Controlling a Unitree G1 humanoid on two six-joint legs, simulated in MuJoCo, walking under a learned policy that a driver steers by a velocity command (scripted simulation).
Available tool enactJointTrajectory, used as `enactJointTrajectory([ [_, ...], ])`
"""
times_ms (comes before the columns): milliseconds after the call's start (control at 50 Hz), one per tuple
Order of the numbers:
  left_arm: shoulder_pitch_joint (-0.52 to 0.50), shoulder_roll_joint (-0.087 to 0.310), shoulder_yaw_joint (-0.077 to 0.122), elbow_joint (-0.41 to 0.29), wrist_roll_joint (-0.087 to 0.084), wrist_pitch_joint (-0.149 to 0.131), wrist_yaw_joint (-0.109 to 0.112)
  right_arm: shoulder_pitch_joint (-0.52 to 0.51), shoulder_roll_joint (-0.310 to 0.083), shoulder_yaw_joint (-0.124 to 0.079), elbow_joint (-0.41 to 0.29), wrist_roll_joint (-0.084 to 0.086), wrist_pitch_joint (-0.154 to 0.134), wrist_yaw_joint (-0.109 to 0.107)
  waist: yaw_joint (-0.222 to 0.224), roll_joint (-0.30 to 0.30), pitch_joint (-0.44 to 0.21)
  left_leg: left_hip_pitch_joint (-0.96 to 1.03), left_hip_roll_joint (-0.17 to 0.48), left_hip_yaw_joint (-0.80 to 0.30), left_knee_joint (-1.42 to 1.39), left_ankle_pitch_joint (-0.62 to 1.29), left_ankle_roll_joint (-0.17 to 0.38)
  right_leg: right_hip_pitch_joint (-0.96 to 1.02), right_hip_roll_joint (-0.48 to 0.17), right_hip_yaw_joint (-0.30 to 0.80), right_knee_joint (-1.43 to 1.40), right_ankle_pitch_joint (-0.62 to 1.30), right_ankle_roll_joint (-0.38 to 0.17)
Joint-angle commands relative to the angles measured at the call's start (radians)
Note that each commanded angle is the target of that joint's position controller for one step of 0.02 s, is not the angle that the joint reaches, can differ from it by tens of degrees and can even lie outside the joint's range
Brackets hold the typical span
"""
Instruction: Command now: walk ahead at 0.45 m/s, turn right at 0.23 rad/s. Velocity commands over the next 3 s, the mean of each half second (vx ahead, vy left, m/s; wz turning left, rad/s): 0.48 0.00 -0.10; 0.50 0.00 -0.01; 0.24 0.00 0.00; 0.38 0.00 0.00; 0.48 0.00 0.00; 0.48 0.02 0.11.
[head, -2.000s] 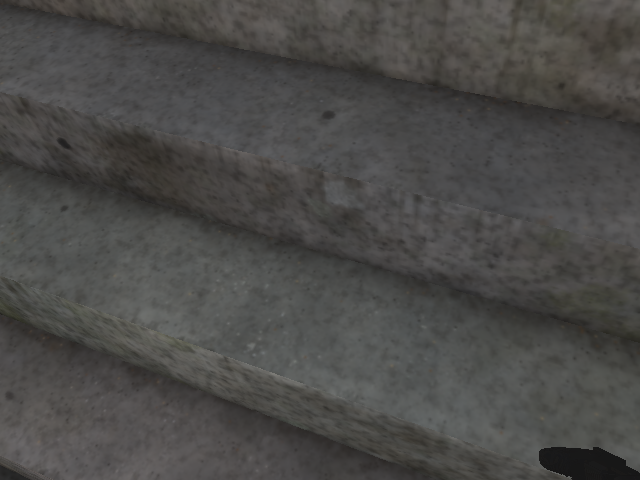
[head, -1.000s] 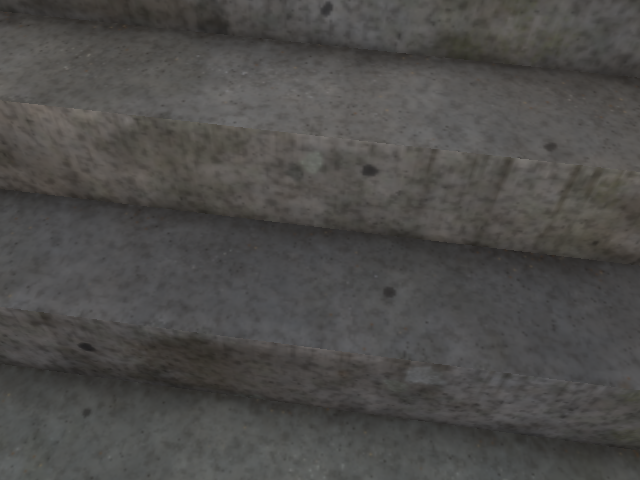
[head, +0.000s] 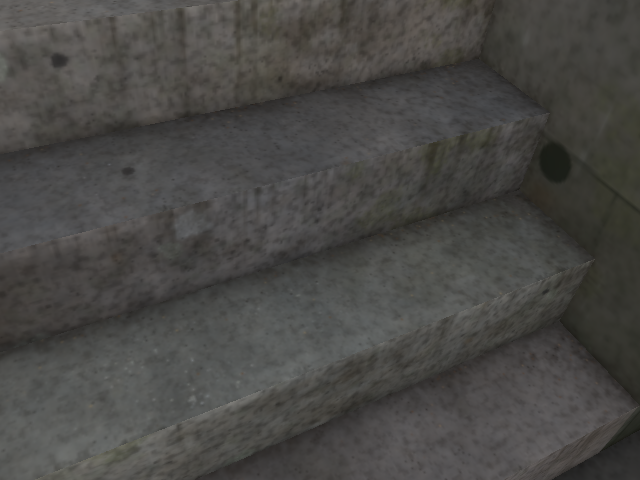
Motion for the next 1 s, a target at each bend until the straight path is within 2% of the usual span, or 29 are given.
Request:
enactJointTrajectory([
  [20,-0.008,0.072,0.031,-0.022,0.004,-0.019,-0.029,-0.213,-0.107,-0.027,-0.098,0.003,-0.064,-0.001,0.094,0.109,0.081,-0.079,0.170,-0.195,-0.294,-0.076,0.102,-0.032,-0.021,-0.019,0.080,0.083,0.009],
  [100,-0.148,0.014,-0.006,-0.050,-0.013,-0.027,-0.027,-0.104,-0.111,-0.035,-0.049,0.019,-0.073,0.005,0.008,0.188,0.067,0.030,0.176,-0.140,-0.261,0.070,0.116,0.040,-0.087,-0.134,-0.264,0.072,-0.007],
  [160,-0.166,0.006,-0.017,-0.051,-0.006,-0.033,-0.015,-0.040,-0.121,-0.040,-0.020,0.019,-0.055,-0.002,-0.031,0.243,0.057,0.044,0.195,-0.140,-0.184,0.242,0.142,0.174,-0.081,-0.209,-0.475,-0.102,-0.041],
  [180,-0.144,0.005,-0.018,-0.045,-0.006,-0.039,-0.008,-0.025,-0.123,-0.040,-0.010,0.020,-0.046,-0.004,-0.025,0.245,0.046,0.059,0.202,-0.142,-0.131,0.344,0.150,0.216,-0.068,-0.225,-0.550,-0.132,-0.055],
  [220,-0.003,0.001,-0.013,0.005,0.005,-0.067,0.014,-0.050,-0.094,-0.025,-0.004,0.038,-0.039,-0.008,0.064,0.160,-0.047,0.003,0.139,-0.073,0.104,0.619,0.119,0.473,-0.069,-0.194,-0.732,0.034,-0.085],
  [240,0.110,0.034,-0.007,0.019,0.025,-0.082,0.024,-0.098,-0.058,-0.010,-0.039,0.046,-0.045,-0.012,0.128,0.091,-0.141,-0.141,0.106,-0.048,0.270,0.443,0.088,0.662,-0.213,-0.029,-0.758,0.008,-0.100],
  [260,0.166,0.169,0.020,0.031,0.028,-0.079,0.041,-0.124,0.026,0.022,-0.111,0.047,-0.055,0.001,0.122,-0.194,-0.124,-0.507,-0.040,0.038,0.477,-0.037,0.029,0.829,-0.455,0.342,-0.789,0.099,-0.208],
  [280,0.238,0.170,0.030,0.059,0.003,-0.074,0.045,-0.130,-0.050,0.003,-0.091,0.012,-0.039,-0.004,0.151,-0.129,-0.088,-0.557,-0.025,-0.059,0.643,-0.228,0.037,0.717,-0.510,0.401,-0.816,0.076,-0.283],
  [320,0.127,0.069,0.000,0.043,-0.015,-0.075,0.033,-0.141,-0.053,-0.003,-0.067,0.002,-0.028,0.008,0.072,0.008,0.043,-0.550,0.025,-0.109,0.736,-0.111,0.040,0.523,-0.417,0.247,-0.853,-0.086,-0.250],
  [360,0.058,0.027,-0.017,0.033,-0.022,-0.083,0.033,-0.135,-0.046,-0.003,-0.053,-0.003,-0.025,0.020,0.025,-0.034,0.075,-0.468,0.028,-0.080,0.707,0.006,0.019,0.398,-0.323,0.109,-0.893,0.052,-0.189],
  [400,0.029,0.038,-0.015,0.036,-0.019,-0.093,0.027,-0.064,-0.004,0.007,-0.020,-0.014,-0.019,0.029,-0.012,-0.067,0.013,-0.327,-0.010,-0.031,0.793,0.019,0.009,0.295,-0.289,-0.007,-0.836,0.365,-0.200],
  [440,-0.007,0.022,-0.020,0.034,-0.021,-0.097,0.025,-0.079,0.010,0.016,-0.024,-0.009,-0.019,0.025,-0.023,-0.079,0.003,-0.207,-0.010,-0.011,0.657,0.015,0.010,0.216,-0.255,-0.086,-0.809,0.441,-0.196],
  [500,0.058,0.025,-0.019,0.051,-0.026,-0.093,0.042,-0.206,0.019,0.024,-0.075,0.003,-0.020,0.005,0.037,-0.074,0.040,-0.198,-0.021,-0.012,0.350,-0.040,0.024,0.304,-0.300,-0.020,-0.784,0.463,-0.237],
  [540,0.088,0.040,-0.013,0.068,-0.034,-0.085,0.052,-0.135,0.032,0.023,-0.060,0.003,-0.028,-0.015,0.016,-0.069,-0.027,-0.117,-0.045,-0.002,0.182,-0.021,0.059,0.402,-0.344,0.031,-0.683,0.618,-0.259],
  [580,0.043,0.013,-0.018,0.053,-0.066,-0.087,0.054,-0.051,0.032,0.018,-0.023,-0.012,-0.046,-0.024,-0.027,0.013,-0.018,0.020,-0.046,-0.033,-0.074,0.112,0.071,0.372,-0.271,-0.025,-0.503,0.658,-0.200],
  [600,0.001,-0.036,-0.032,0.016,-0.076,-0.096,0.052,0.009,-0.022,0.007,-0.022,-0.033,-0.060,-0.029,-0.044,0.121,-0.034,0.150,0.105,-0.249,-0.166,0.119,0.095,0.208,-0.212,-0.062,-0.319,0.457,-0.142],
  [620,0.062,-0.083,-0.046,-0.007,-0.059,-0.097,0.042,-0.004,-0.151,-0.027,-0.025,-0.026,-0.056,-0.024,0.019,0.345,0.012,0.224,0.302,-0.524,-0.221,0.300,0.212,-0.046,-0.073,-0.163,-0.196,-0.064,-0.082],
  [640,0.076,-0.022,-0.031,0.012,-0.021,-0.076,0.037,-0.040,-0.101,-0.025,-0.026,-0.006,-0.054,-0.015,0.018,0.262,0.037,0.119,0.380,-0.627,-0.228,0.186,0.312,-0.078,-0.120,-0.137,-0.043,-0.242,-0.055],
  [660,0.070,-0.002,-0.019,0.018,-0.002,-0.068,0.031,-0.080,-0.076,-0.023,-0.034,0.004,-0.054,-0.004,0.034,0.162,0.061,0.055,0.341,-0.554,-0.246,0.017,0.319,-0.096,-0.140,-0.127,0.065,-0.243,-0.035],
  [680,0.044,-0.001,-0.014,0.021,0.008,-0.061,0.027,-0.124,-0.074,-0.023,-0.039,0.010,-0.048,-0.002,0.033,0.134,0.080,0.005,0.285,-0.472,-0.256,-0.088,0.301,-0.112,-0.143,-0.137,0.159,-0.202,-0.026],
  [720,0.029,-0.018,-0.012,0.012,0.022,-0.049,0.017,-0.131,-0.059,-0.020,-0.018,0.017,-0.057,-0.010,0.056,0.127,0.102,-0.053,0.218,-0.356,-0.257,-0.032,0.265,-0.168,-0.161,-0.145,0.285,-0.105,-0.011],
  [780,0.037,-0.053,-0.025,0.013,0.013,-0.044,0.019,-0.113,-0.058,-0.022,0.009,0.007,-0.074,-0.016,0.074,0.101,0.037,-0.035,0.185,-0.246,-0.192,0.265,0.247,-0.178,-0.184,-0.161,0.331,-0.057,0.001],
  [820,0.000,-0.065,-0.040,-0.004,0.004,-0.042,0.017,-0.148,-0.064,-0.023,0.000,0.008,-0.078,-0.020,0.082,0.103,0.017,-0.055,0.159,-0.170,-0.181,0.367,0.201,-0.086,-0.215,-0.175,0.099,-0.052,0.000],
  [860,-0.055,-0.084,-0.053,-0.019,-0.018,-0.038,0.019,-0.168,-0.065,-0.024,-0.020,0.011,-0.073,-0.023,0.055,0.156,0.018,-0.100,0.142,-0.131,-0.182,0.457,0.168,0.078,-0.199,-0.207,-0.191,-0.076,-0.004],
  [900,0.034,-0.077,-0.045,0.013,-0.033,-0.027,0.050,-0.121,-0.078,-0.037,0.004,0.008,-0.069,-0.021,0.055,0.244,-0.032,-0.073,0.181,-0.155,-0.153,0.572,0.184,0.218,-0.155,-0.246,-0.312,0.034,-0.027],
  [920,0.084,-0.052,-0.032,0.030,-0.037,-0.033,0.065,-0.125,-0.076,-0.035,0.009,0.011,-0.071,-0.014,0.079,0.228,-0.049,-0.041,0.186,-0.155,-0.083,0.697,0.178,0.269,-0.139,-0.249,-0.397,0.074,-0.044],
  [960,0.197,-0.042,-0.018,0.091,-0.011,-0.066,0.068,-0.135,-0.047,-0.030,0.020,0.038,-0.069,-0.002,0.138,0.103,-0.060,-0.026,0.089,-0.064,0.213,0.766,0.138,0.401,-0.082,-0.319,-0.679,0.183,-0.046],
  [980,0.307,-0.028,-0.010,0.119,0.013,-0.082,0.064,-0.158,-0.019,-0.025,-0.008,0.038,-0.072,-0.006,0.177,0.082,-0.069,-0.221,0.036,-0.072,0.428,0.443,0.109,0.563,-0.166,-0.214,-0.691,0.186,-0.035],
  [1000,0.346,0.096,0.012,0.120,0.017,-0.081,0.061,-0.089,0.113,0.006,-0.051,0.035,-0.067,-0.005,0.112,-0.235,-0.111,-0.520,-0.110,-0.006,0.819,-0.155,0.032,0.682,-0.483,0.206,-0.677,0.497,-0.097],
])
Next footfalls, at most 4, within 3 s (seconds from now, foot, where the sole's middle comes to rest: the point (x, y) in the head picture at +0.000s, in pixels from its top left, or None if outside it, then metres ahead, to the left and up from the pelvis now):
0.24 right None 0.08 -0.10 -0.78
0.60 left None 0.13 0.07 -0.78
0.98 right None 0.23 -0.17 -0.78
1.54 left None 0.33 0.07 -0.58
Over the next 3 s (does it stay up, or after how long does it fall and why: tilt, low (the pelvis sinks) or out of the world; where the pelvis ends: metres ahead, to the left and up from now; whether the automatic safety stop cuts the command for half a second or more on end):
stays up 0.76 -0.24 0.37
